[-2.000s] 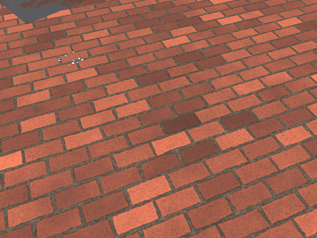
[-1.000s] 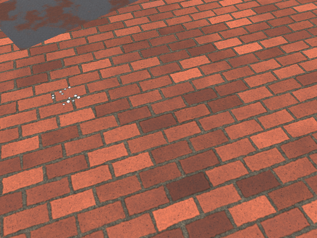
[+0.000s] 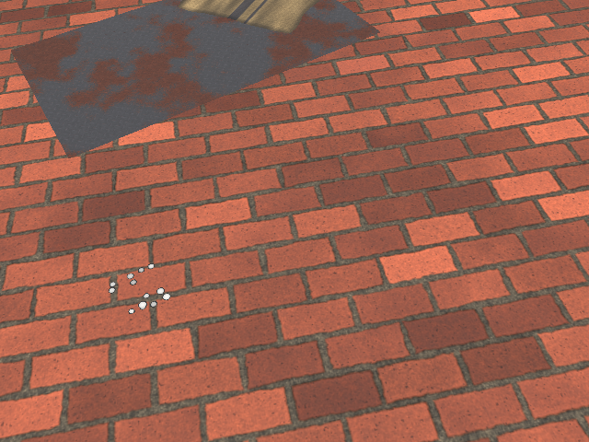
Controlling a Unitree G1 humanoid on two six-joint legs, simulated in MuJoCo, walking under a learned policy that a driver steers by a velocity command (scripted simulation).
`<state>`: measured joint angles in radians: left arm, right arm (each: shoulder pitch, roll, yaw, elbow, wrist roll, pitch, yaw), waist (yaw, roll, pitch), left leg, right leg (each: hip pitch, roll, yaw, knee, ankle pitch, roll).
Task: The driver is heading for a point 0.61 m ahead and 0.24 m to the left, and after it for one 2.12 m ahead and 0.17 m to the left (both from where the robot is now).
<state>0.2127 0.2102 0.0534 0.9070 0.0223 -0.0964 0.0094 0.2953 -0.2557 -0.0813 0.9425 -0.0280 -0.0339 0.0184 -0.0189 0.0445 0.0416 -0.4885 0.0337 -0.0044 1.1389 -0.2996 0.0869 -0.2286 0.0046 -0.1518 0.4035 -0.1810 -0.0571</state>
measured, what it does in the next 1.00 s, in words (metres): walks ahead, turning left: left foot, then right foot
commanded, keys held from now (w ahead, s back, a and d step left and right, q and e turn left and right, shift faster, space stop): w+q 0.82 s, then e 0.18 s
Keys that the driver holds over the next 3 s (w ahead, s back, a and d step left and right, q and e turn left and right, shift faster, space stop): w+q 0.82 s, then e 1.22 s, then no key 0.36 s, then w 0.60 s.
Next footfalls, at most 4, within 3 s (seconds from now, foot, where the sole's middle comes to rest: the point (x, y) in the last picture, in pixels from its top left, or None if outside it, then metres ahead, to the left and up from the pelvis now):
0.36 left None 0.31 0.13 -0.78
0.92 right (262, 363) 0.67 0.13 -0.78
1.44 left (194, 407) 0.57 0.28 -0.78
1.90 right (289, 409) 0.56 0.07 -0.78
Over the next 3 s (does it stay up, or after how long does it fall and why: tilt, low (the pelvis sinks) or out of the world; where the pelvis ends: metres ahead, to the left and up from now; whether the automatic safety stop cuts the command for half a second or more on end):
stays up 0.68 0.08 0.01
